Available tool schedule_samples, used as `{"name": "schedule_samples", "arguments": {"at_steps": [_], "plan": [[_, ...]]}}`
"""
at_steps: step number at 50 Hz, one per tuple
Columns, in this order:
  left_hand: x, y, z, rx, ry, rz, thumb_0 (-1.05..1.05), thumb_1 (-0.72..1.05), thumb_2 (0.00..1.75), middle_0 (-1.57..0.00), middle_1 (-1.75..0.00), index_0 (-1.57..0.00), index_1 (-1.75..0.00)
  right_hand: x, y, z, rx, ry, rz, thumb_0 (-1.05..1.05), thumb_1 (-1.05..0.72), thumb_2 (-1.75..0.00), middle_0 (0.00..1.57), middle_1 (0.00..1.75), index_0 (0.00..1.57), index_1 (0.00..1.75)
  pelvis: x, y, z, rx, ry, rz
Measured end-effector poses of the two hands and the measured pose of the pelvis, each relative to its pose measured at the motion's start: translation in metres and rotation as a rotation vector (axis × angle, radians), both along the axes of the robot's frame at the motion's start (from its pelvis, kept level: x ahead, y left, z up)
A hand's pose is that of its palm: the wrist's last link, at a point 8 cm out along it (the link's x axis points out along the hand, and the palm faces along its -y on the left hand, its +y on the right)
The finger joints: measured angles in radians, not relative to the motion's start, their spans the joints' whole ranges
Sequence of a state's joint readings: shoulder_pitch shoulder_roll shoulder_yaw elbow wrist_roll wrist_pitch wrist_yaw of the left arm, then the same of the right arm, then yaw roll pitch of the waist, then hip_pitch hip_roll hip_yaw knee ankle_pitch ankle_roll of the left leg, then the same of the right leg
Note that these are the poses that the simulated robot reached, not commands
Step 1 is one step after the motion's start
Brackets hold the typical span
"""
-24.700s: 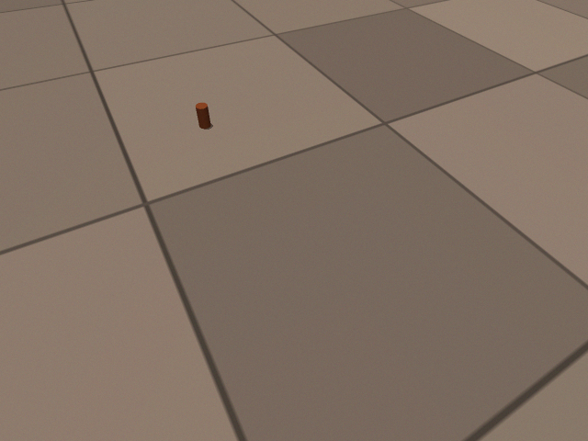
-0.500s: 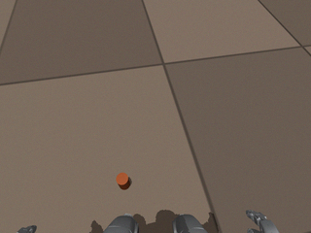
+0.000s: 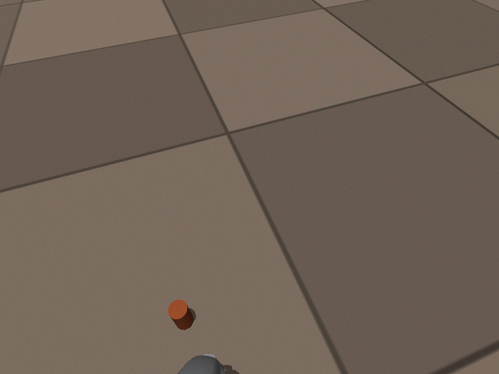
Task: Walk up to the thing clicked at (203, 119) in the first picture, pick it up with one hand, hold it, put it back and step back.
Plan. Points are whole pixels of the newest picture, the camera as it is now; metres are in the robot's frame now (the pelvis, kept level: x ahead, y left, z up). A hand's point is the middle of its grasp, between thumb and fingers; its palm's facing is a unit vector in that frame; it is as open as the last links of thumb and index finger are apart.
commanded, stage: walk up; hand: left
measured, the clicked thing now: (181, 315) +0.42 +0.28 -0.68
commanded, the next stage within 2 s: none
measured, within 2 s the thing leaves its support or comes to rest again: neither
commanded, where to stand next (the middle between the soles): +0.09 +0.01 m, yaw +5 degrees
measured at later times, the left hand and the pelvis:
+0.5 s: hand out of the picture +0.05 +0.35 -0.16, palm faces +0.06 -0.94 -0.35, open 7.4 cm; pelvis +0.03 +0.07 +0.01, yaw +4 degrees
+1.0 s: hand out of the picture +0.05 +0.30 -0.12, palm faces +0.03 -0.92 -0.40, open 7.4 cm; pelvis +0.02 +0.03 +0.01, yaw +0 degrees
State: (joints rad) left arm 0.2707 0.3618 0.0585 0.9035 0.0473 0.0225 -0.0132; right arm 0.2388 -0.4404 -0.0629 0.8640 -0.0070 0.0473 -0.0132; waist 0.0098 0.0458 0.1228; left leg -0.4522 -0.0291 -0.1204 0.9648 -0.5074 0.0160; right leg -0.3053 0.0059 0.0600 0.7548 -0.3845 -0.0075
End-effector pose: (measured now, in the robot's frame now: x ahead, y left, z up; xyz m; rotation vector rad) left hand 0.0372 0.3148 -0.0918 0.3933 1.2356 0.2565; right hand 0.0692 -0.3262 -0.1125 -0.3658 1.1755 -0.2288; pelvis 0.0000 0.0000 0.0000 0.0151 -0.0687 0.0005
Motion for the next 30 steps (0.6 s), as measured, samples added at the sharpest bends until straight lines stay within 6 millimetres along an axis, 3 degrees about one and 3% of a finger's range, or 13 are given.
{"name": "schedule_samples", "arguments": {"at_steps": [7,12,15,19,25,30], "plan": [[-0.002,0.007,0.030,0.023,-0.104,0.027,0.01,0.90,0.90,-0.21,-0.30,-0.21,-0.30,-0.025,0.026,-0.009,0.101,0.094,0.056,0.01,-0.91,-0.90,0.21,0.30,0.21,0.30,0.002,0.004,0.013,0.003,0.024,0.042],[-0.014,0.032,0.037,0.030,-0.119,0.062,0.01,0.89,0.90,-0.21,-0.30,-0.21,-0.30,-0.010,0.038,0.005,0.084,0.093,0.106,0.01,-0.91,-0.90,0.21,0.30,0.21,0.30,0.010,0.022,0.019,-0.003,0.020,0.065],[-0.023,0.053,0.029,0.017,-0.082,0.073,0.01,0.89,0.90,-0.21,-0.30,-0.21,-0.30,0.011,0.048,0.018,0.053,0.047,0.131,0.01,-0.91,-0.90,0.21,0.30,0.21,0.30,0.015,0.038,0.018,-0.014,0.015,0.076],[-0.019,0.082,-0.001,0.000,-0.029,0.094,0.01,0.90,0.90,-0.21,-0.30,-0.20,-0.30,0.033,0.060,0.030,-0.035,-0.046,0.137,0.01,-0.91,-0.90,0.21,0.30,0.21,0.30,0.023,0.058,0.005,0.001,0.003,0.076],[0.006,0.081,-0.026,-0.086,0.006,0.089,0.01,0.90,0.90,-0.20,-0.30,-0.20,-0.30,0.046,0.077,0.058,-0.113,-0.081,0.114,0.01,-0.90,-0.90,0.21,0.30,0.21,0.30,0.030,0.067,0.011,-0.009,0.002,0.069],[0.022,0.075,-0.037,-0.131,0.014,0.063,0.01,0.90,0.90,-0.20,-0.30,-0.20,-0.30,0.044,0.068,0.077,-0.196,-0.071,0.093,0.00,-0.90,-0.90,0.21,0.30,0.21,0.30,0.028,0.063,0.014,-0.024,0.006,0.056]]}}
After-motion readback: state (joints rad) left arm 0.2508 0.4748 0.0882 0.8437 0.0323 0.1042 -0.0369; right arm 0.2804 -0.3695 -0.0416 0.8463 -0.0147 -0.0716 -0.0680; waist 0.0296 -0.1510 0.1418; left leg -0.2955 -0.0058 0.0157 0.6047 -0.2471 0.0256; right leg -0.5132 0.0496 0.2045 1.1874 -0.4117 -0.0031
